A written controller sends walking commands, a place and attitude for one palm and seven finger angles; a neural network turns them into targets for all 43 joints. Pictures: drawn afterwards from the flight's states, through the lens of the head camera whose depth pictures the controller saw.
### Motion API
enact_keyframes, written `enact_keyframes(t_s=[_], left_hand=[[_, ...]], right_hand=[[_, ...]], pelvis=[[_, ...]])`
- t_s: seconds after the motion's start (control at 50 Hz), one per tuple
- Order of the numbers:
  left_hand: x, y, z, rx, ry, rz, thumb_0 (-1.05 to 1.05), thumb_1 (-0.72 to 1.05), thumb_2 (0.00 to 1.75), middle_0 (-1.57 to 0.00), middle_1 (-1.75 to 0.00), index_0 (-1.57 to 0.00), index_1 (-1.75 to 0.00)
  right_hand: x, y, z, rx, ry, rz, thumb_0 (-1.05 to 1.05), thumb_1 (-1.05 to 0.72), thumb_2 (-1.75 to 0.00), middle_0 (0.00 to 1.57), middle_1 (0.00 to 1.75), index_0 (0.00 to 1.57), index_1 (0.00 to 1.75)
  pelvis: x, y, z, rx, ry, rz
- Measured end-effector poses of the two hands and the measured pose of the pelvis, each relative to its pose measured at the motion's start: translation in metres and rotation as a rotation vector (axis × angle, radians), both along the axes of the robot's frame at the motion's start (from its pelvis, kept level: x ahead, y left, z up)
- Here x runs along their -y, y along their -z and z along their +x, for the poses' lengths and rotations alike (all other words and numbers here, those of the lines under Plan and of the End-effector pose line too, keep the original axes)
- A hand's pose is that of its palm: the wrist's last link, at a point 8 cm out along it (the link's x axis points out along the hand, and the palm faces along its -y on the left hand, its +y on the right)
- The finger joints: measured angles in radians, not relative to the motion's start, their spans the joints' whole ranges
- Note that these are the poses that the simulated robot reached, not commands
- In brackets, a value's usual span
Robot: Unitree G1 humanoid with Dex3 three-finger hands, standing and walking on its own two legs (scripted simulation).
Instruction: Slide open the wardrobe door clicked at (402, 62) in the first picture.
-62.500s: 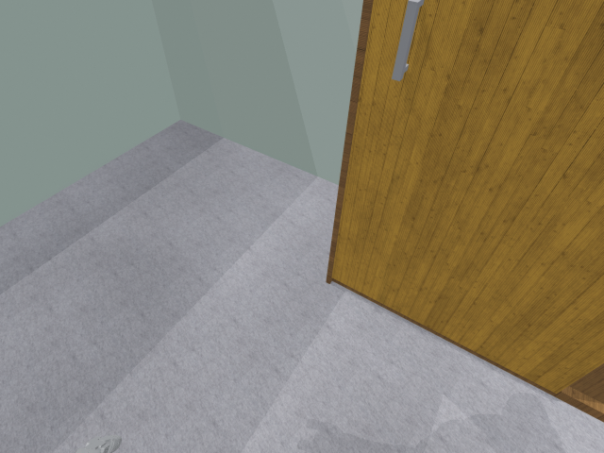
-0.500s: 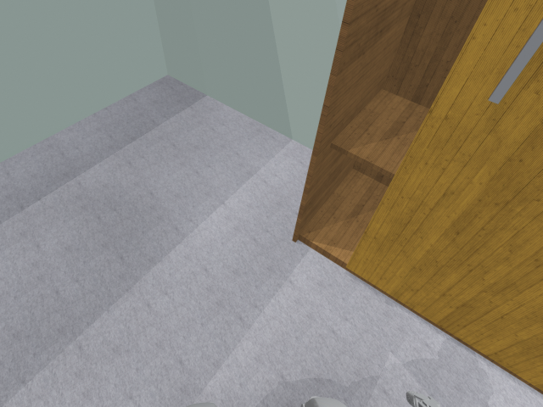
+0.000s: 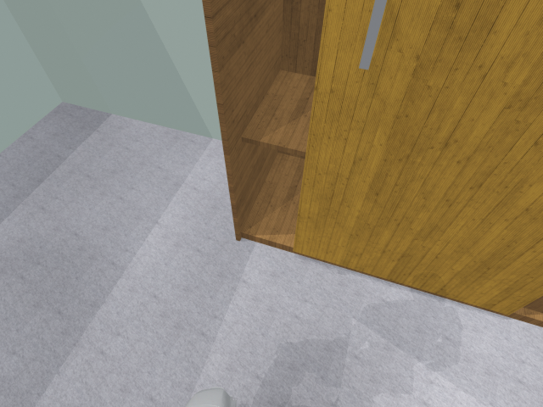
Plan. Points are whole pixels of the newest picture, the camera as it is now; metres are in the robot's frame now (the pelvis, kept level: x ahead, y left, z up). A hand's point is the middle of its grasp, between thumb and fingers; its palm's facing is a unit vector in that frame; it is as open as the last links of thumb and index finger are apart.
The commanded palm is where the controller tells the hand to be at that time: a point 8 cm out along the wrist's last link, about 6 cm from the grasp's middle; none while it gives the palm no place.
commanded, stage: turn to face it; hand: left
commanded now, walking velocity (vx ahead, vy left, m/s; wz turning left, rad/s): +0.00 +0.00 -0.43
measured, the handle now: (375, 22) +0.70 -0.13 +0.21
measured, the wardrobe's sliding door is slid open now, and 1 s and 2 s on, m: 0.23 0.23 0.23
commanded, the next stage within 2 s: take the last steps up to it in 0.34 s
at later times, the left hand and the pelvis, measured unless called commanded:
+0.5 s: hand (182, 392) +0.16 +0.16 -0.16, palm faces -0.18 -0.95 -0.25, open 7.3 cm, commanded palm none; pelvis +0.03 -0.01 -0.01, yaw -11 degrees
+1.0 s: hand (240, 324) +0.28 +0.08 -0.16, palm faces -0.35 -0.92 -0.16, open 7.4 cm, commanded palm none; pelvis +0.13 -0.06 +0.00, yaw -18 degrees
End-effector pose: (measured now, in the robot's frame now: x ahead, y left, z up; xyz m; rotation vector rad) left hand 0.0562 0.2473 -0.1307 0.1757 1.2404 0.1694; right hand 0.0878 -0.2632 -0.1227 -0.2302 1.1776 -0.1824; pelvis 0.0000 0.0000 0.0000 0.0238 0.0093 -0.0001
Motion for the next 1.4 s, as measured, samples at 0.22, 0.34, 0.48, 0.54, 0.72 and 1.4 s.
enact_keyframes(t_s=[0.22,0.34,0.48,0.54,0.72,1.4], left_hand=[[-0.009,0.01,0.059,0.009,0.118,-0.035,0.0,0.91,0.9,-0.2,-0.3,-0.2,-0.3],[0.009,-0.004,0.095,0.061,0.19,0.004,0.0,0.91,0.9,-0.19,-0.3,-0.2,-0.3],[0.034,-0.004,0.105,0.063,0.229,0.029,0.0,0.91,0.9,-0.2,-0.3,-0.2,-0.3],[0.039,0.0,0.101,0.033,0.228,0.004,0.0,0.91,0.9,-0.2,-0.3,-0.2,-0.3],[0.04,0.03,0.107,-0.092,0.27,-0.085,0.0,0.91,0.9,-0.2,-0.3,-0.2,-0.3],[0.147,0.023,0.245,-0.077,0.257,-0.027,-0.01,0.92,0.9,-0.2,-0.3,-0.2,-0.3]], right_hand=[[-0.023,-0.004,-0.023,0.009,0.076,-0.009,0.01,-0.9,-0.9,0.21,0.3,0.2,0.3],[-0.017,0.014,-0.056,-0.072,0.156,0.051,0.01,-0.9,-0.9,0.21,0.3,0.2,0.3],[0.004,0.029,-0.076,-0.147,0.255,0.069,0.01,-0.9,-0.9,0.21,0.3,0.2,0.3],[0.006,0.018,-0.07,-0.142,0.262,0.054,0.01,-0.91,-0.9,0.2,0.3,0.2,0.3],[-0.003,0.0,-0.047,-0.051,0.286,-0.012,0.01,-0.9,-0.9,0.2,0.3,0.2,0.3],[0.085,0.014,0.098,-0.058,0.315,0.052,0.01,-0.92,-0.9,0.2,0.3,0.2,0.3]], pelvis=[[-0.012,0.002,0.015,-0.005,0.109,-0.034],[0.002,0.003,0.022,-0.006,0.154,-0.038],[0.014,0.007,0.031,0.003,0.184,-0.029],[0.014,0.002,0.037,0.003,0.196,-0.023],[0.009,0.007,0.069,0.0,0.263,-0.033],[0.113,0.006,0.199,0.009,0.295,-0.019]])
